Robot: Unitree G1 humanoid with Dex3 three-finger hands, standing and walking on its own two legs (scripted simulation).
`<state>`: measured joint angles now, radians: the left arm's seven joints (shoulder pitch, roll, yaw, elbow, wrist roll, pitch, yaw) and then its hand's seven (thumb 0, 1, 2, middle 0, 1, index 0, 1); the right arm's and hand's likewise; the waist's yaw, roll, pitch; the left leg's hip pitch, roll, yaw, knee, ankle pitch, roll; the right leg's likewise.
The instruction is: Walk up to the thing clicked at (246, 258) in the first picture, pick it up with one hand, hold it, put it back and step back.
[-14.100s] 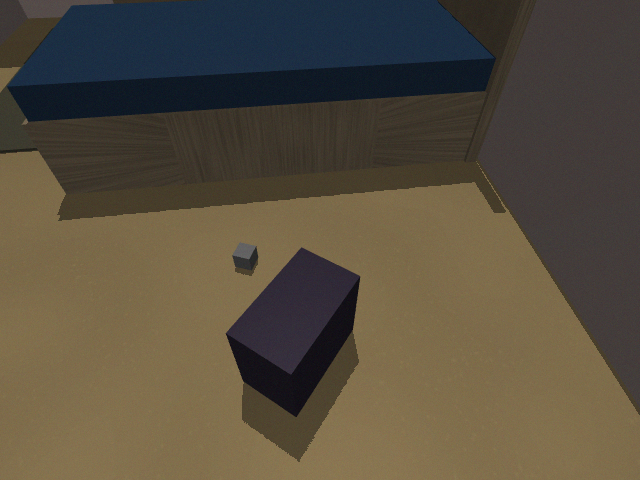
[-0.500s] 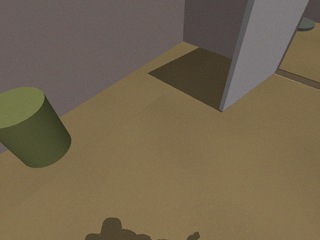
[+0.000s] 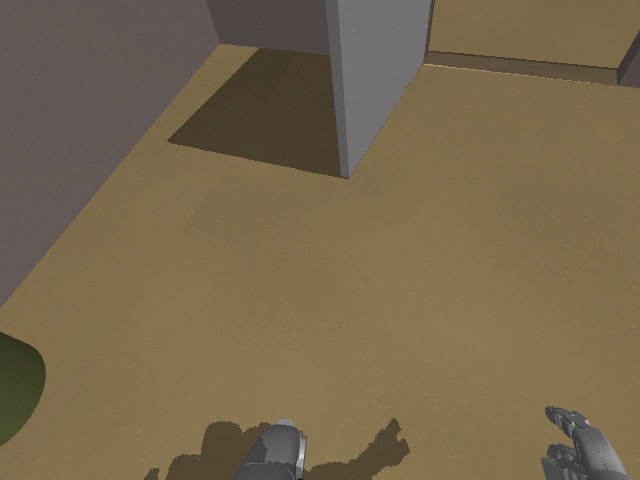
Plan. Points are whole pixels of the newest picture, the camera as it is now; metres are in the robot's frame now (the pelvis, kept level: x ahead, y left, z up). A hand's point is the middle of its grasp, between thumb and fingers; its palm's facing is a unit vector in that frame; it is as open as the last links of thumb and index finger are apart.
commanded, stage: walk up
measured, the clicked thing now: out of the picture -0.18 -1.07 -0.73
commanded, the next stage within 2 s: none
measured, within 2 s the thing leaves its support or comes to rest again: neither
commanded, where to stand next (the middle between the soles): -0.01 +0.02 m, yaw -34 degrees
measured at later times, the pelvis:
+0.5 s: pelvis -0.01 +0.07 -0.01, yaw -20 degrees
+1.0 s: pelvis -0.09 +0.04 -0.01, yaw -28 degrees
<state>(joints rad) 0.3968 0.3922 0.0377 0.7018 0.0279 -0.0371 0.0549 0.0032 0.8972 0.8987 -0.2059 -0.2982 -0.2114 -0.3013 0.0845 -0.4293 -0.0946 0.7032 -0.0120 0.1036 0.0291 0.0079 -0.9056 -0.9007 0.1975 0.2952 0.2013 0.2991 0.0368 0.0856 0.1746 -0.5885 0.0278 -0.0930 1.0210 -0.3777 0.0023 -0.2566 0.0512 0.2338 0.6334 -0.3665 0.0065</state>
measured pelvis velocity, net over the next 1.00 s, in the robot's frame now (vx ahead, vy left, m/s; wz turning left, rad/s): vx -0.09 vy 0.04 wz -0.49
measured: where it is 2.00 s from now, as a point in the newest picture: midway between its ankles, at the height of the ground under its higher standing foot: outside the picture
